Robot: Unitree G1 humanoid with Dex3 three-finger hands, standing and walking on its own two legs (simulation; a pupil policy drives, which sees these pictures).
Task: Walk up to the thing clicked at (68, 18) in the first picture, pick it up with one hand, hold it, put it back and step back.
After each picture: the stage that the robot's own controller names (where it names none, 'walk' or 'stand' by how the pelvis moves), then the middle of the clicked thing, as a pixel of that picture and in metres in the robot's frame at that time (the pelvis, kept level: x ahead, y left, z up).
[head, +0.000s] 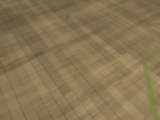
stand; (68, 16) +2.07 +0.22 -0.72
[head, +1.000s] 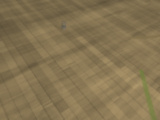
walk; (63, 25) +1.93 +0.20 -0.71
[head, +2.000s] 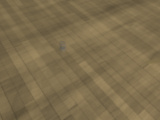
walk; (62, 46) +1.30 +0.18 -0.71
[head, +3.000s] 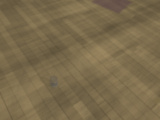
walk; (54, 82) +0.86 +0.21 -0.72
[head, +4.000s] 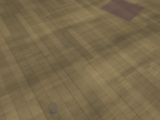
walk; (53, 109) +0.58 +0.20 -0.71
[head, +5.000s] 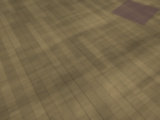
stand; out of the picture +0.45 +0.18 -0.70
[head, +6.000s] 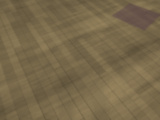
stand; out of the picture +0.43 +0.18 -0.72
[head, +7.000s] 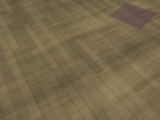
stand; out of the picture +0.44 +0.19 -0.73
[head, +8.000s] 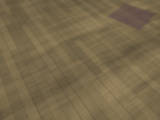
stand; out of the picture +0.42 +0.19 -0.73
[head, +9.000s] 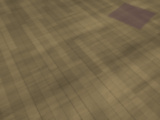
stand; out of the picture +0.42 +0.19 -0.73
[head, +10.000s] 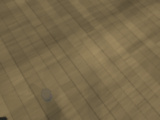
go down; (47, 95) +0.46 +0.20 -0.58
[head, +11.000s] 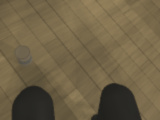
go down; (24, 56) +0.49 +0.25 -0.31
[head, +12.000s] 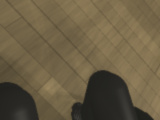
close in; out of the picture +0.48 +0.28 -0.25
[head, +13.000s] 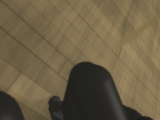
close; out of the picture +0.46 +0.31 -0.23
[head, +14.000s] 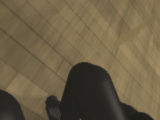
lift; out of the picture +0.44 +0.29 -0.23
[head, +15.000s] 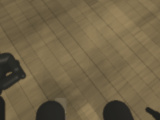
close; (60, 109) +0.30 +0.13 -0.47
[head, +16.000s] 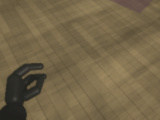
close; out of the picture +0.25 +0.02 -0.69
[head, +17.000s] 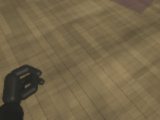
hold; out of the picture +0.25 -0.04 -0.70
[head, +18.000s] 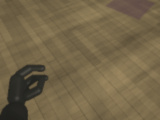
hold; out of the picture +0.24 -0.11 -0.70
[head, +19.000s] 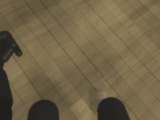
crouch; (102, 102) +0.31 -0.16 -0.46
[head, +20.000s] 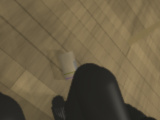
lower; (69, 65) +0.38 -0.15 -0.26
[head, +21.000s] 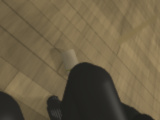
lower; (70, 62) +0.41 -0.19 -0.25
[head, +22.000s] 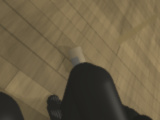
lower; (77, 59) +0.43 -0.23 -0.25
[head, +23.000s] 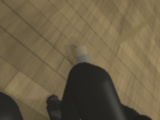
lower; (83, 58) +0.44 -0.27 -0.26
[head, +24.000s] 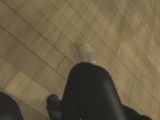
loosen; (87, 56) +0.45 -0.31 -0.26
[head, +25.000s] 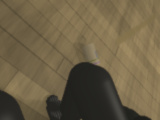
withdraw; (91, 55) +0.46 -0.34 -0.26
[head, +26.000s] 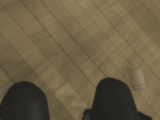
stand; (138, 80) +0.43 -0.41 -0.30
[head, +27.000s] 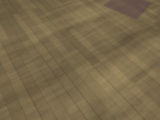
stand; out of the picture +0.23 -0.49 -0.67
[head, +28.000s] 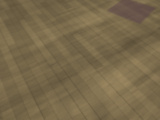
stand; out of the picture +0.23 -0.49 -0.69
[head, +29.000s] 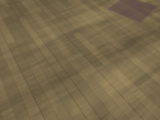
stand; out of the picture +0.22 -0.51 -0.69
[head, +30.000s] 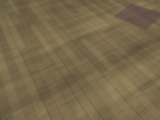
stand; out of the picture +0.24 -0.52 -0.75
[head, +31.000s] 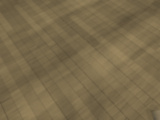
walk; (159, 119) +0.40 -0.53 -0.72
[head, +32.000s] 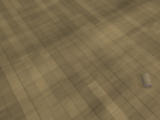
walk; (146, 80) +0.73 -0.56 -0.72
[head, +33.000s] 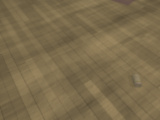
stand; (136, 80) +0.92 -0.49 -0.73
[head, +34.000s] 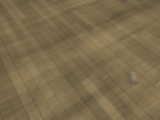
stand; (133, 78) +0.92 -0.48 -0.75
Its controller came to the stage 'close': yes
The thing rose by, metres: 0.01
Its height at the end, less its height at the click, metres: -0.02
